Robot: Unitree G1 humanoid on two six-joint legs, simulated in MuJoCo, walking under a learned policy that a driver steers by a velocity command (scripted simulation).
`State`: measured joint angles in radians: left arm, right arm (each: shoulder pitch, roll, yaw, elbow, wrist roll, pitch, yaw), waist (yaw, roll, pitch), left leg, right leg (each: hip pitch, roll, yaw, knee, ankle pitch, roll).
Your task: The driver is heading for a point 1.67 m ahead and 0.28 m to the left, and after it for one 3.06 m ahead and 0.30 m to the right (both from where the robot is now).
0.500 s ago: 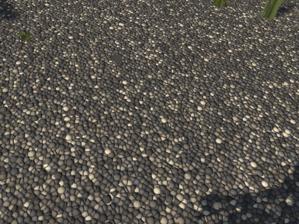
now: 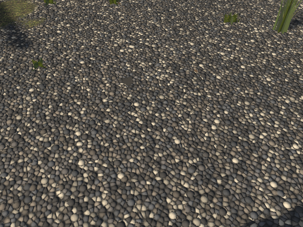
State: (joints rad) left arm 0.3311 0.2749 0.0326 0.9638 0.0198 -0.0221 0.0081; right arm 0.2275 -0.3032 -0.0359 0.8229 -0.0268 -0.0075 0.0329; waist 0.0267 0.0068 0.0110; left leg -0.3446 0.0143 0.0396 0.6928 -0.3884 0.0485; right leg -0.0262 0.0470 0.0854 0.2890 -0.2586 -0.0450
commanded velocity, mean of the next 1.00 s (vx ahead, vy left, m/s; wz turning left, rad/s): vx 0.46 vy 0.00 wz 0.05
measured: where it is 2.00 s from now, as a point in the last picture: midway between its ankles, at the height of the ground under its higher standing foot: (128, 130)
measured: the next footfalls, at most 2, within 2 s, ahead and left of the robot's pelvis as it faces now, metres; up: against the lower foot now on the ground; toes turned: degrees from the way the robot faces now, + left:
left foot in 0.06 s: +0.10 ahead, +0.11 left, +0.00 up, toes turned +3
right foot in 0.58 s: +0.44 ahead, -0.05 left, +0.00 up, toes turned -2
